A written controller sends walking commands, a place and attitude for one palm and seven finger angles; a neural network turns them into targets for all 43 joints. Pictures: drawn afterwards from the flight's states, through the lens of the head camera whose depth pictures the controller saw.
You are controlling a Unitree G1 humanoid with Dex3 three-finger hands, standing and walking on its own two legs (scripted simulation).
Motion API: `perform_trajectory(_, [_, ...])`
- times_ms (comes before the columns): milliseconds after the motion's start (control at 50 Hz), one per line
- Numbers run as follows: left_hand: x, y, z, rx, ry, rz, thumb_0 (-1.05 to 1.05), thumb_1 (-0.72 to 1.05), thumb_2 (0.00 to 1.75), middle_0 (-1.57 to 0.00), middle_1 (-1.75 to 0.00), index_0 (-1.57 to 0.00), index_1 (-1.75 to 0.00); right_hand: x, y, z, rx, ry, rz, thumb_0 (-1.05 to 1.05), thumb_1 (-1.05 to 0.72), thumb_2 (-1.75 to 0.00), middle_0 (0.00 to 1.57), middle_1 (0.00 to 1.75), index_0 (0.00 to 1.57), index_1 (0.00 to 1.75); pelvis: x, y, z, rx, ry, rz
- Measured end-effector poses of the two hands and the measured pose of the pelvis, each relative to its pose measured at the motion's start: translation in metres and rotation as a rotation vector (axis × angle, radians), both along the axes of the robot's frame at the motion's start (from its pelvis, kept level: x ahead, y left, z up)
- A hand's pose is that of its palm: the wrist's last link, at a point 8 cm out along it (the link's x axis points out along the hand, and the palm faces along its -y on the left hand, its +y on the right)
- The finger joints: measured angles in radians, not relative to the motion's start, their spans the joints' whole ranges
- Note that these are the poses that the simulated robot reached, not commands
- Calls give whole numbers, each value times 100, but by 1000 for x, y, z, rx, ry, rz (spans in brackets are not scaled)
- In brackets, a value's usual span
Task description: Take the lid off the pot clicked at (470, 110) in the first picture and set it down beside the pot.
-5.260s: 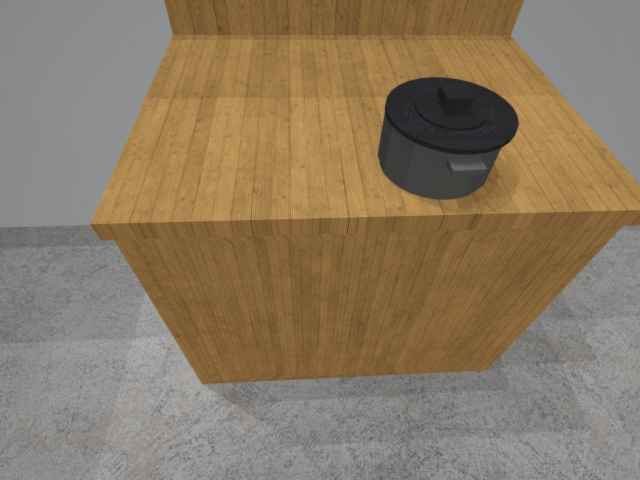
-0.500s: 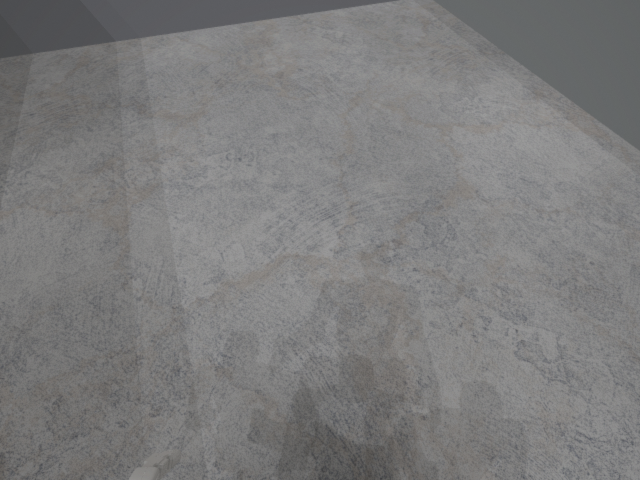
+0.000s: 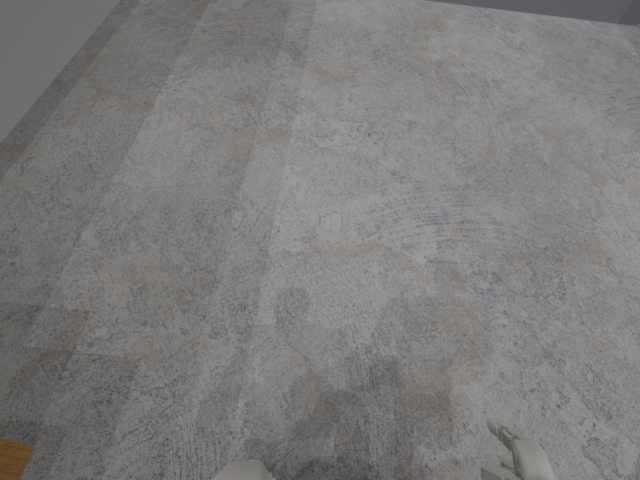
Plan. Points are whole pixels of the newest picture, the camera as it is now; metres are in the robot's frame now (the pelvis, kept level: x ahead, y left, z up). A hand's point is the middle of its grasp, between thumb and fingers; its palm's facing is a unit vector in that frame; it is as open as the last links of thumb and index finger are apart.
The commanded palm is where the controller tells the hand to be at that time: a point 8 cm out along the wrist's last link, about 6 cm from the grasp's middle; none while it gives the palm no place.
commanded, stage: turn to face it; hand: left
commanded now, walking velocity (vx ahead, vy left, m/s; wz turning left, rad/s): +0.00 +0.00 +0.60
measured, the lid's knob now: out of the picture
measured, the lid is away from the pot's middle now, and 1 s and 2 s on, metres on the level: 0.00 0.00 0.00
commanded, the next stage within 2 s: none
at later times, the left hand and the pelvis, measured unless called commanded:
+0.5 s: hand out of the picture +0.08 +0.19 -0.13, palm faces +0.30 -0.91 -0.30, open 7.4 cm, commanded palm none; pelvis +0.02 -0.04 +0.01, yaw +19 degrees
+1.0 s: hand out of the picture -0.06 +0.22 -0.16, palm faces +0.62 -0.75 -0.25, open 7.4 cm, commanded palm none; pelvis +0.02 +0.00 +0.01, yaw +36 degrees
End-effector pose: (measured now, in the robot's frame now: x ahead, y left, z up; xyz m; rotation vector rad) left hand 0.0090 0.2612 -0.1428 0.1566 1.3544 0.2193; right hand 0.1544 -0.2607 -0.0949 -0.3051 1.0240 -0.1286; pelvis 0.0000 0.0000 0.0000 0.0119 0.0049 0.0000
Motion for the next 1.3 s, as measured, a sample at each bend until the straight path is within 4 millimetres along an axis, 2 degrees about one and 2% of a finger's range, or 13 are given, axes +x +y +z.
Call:
perform_trajectory(60, [-2,12,1,11,6,43,1,90,90,-20,-30,-20,-30,5,15,6,-7,4,41,0,-91,-90,20,29,20,30,1,4,5,-15,-2,40])
perform_trajectory(220, [25,20,25,31,-125,97,1,91,90,-20,-30,-20,-30,-5,33,4,21,101,92,1,-90,-90,20,30,20,30,6,3,19,-37,17,137])
perform_trajectory(320, [44,10,35,56,-182,111,1,91,90,-20,-30,-20,-30,-13,23,-6,43,152,99,1,-90,-90,21,30,20,30,10,-9,19,-37,29,199])
perform_trajectory(440, [59,-15,44,107,-272,136,1,90,90,-20,-30,-20,-30,-16,-8,-32,58,217,107,1,-90,-90,21,30,20,30,17,-36,8,-12,35,277])
perform_trajectory(560, [36,-40,53,104,-244,211,1,90,90,-21,-30,-20,-30,1,-22,-31,43,262,169,1,-90,-90,20,30,20,30,22,-46,16,12,10,364])
perform_trajectory(660, [3,-54,46,73,-189,295,1,90,90,-21,-30,-20,-30,28,-10,-25,29,266,248,1,-91,-90,20,29,20,30,27,-45,19,30,2,426])
perform_trajectory(780, [-53,-55,25,28,-92,423,1,90,90,-21,-30,-21,-30,76,37,-18,3,203,388,1,-91,-90,20,29,19,30,27,-31,14,16,3,501])
perform_trajectory(860, [-92,-41,1,6,-43,511,1,90,90,-21,-30,-21,-30,108,80,-14,-19,101,492,1,-91,-90,20,29,20,30,25,-12,-1,-2,6,557])
perform_trajectory(920, [-107,-28,-1,17,-14,560,1,90,90,-21,-30,-20,-30,116,102,-5,-24,57,541,1,-91,-90,20,29,20,30,22,-6,1,-8,-3,587])
perform_trajectory(1020, [-105,-8,16,52,-83,611,1,91,90,-20,-30,-20,-30,115,123,6,-34,75,599,0,-90,-90,20,30,20,30,23,1,14,-25,-6,646])
perform_trajectory(1120, [-94,3,31,91,-150,641,1,91,90,-20,-30,-20,-30,113,134,5,-17,113,639,1,-90,-90,20,30,20,30,29,2,20,-37,1,706])
perform_trajectory(1200, [-81,3,38,119,-184,661,1,90,90,-20,-30,-20,-30,115,131,-2,-8,146,656,1,-90,-90,21,30,20,30,37,-2,20,-38,7,757])
perform_trajectory(1300, [-59,-6,48,160,-230,685,1,90,90,-20,-30,-20,-30,125,115,-17,-10,201,673,1,-90,-90,21,30,20,30,53,-15,17,-31,12,825])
